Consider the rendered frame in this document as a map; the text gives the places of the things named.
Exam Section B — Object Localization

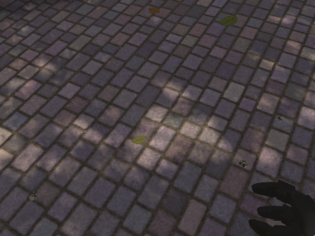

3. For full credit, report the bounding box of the robot right hand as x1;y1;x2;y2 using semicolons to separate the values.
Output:
248;180;315;236

